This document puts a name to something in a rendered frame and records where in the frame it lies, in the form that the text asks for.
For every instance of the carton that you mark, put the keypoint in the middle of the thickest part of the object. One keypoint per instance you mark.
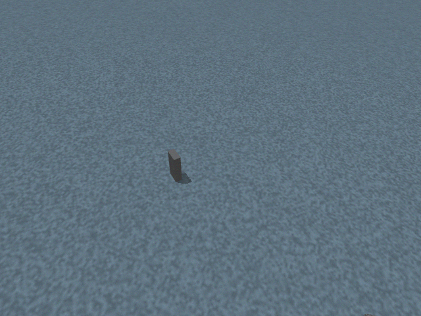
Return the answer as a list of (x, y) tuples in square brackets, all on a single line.
[(175, 165)]

